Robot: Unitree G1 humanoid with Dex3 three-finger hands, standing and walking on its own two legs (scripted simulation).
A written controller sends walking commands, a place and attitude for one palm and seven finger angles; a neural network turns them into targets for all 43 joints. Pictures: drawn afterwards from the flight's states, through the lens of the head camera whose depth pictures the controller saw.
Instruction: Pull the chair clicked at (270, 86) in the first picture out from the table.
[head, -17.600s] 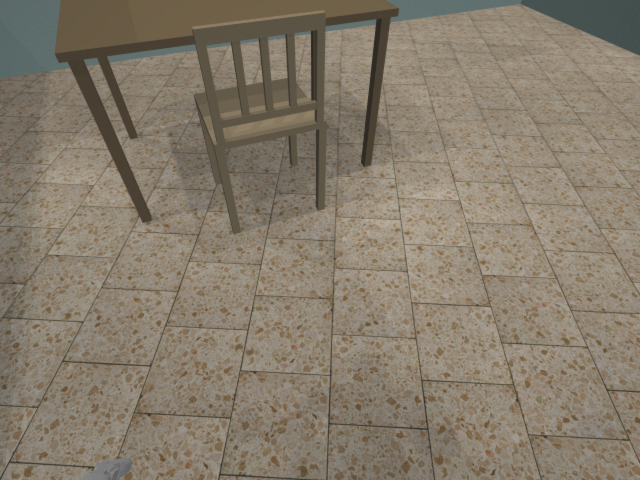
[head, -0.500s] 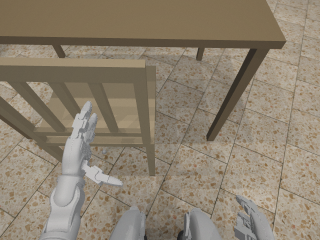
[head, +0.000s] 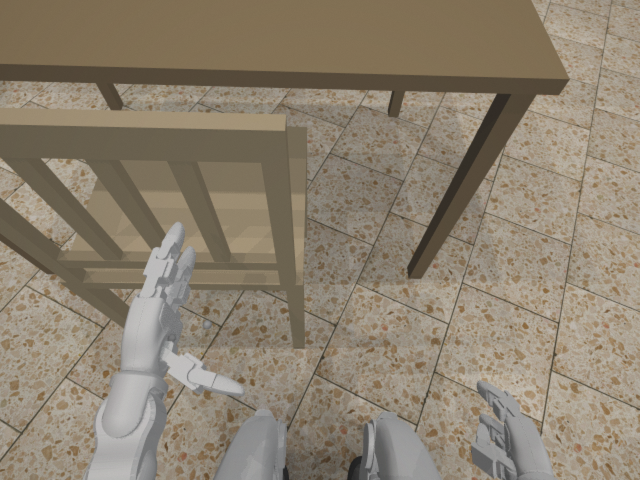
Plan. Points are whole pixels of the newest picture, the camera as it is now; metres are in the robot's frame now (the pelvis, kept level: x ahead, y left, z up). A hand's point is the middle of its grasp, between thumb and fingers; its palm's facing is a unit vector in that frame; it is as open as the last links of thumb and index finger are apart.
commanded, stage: aim the fingers beside a spindle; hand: left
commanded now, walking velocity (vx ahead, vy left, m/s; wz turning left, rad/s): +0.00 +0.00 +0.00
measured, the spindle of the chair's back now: (140, 215) +0.44 +0.26 +0.01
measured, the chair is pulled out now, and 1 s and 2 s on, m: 0.00 0.00 0.00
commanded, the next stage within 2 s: none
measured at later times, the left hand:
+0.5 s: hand (177, 303) +0.30 +0.17 +0.05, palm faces +0.04 -1.00 -0.06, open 16.9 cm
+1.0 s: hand (216, 327) +0.29 +0.14 +0.01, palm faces -0.05 -1.00 +0.03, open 16.9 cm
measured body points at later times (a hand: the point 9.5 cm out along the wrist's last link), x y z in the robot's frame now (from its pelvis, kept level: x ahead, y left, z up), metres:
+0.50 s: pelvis -0.01 +0.01 +0.00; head +0.09 +0.01 +0.44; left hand +0.30 +0.23 +0.05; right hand +0.16 -0.23 -0.10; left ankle +0.02 +0.10 -0.62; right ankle +0.03 -0.10 -0.62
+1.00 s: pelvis +0.00 +0.01 +0.00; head +0.11 +0.01 +0.44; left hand +0.29 +0.19 +0.01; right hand +0.17 -0.24 -0.10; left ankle +0.02 +0.10 -0.62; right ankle +0.03 -0.10 -0.62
